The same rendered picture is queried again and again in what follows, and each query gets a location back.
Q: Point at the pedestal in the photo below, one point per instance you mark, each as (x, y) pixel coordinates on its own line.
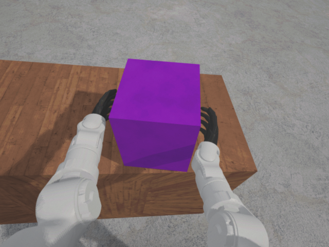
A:
(41, 105)

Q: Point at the robot left forearm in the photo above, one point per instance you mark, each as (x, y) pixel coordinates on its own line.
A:
(84, 152)

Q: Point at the robot right hand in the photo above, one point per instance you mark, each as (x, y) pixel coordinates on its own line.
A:
(211, 132)

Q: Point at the robot right upper arm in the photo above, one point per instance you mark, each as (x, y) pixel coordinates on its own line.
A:
(230, 229)

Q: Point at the robot right forearm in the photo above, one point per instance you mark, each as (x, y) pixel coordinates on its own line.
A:
(212, 184)

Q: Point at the carton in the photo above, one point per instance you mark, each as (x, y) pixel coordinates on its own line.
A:
(155, 116)

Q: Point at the robot left hand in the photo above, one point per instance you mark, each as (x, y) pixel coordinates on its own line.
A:
(102, 107)

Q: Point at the robot left upper arm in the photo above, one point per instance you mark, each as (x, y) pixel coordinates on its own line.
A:
(64, 210)

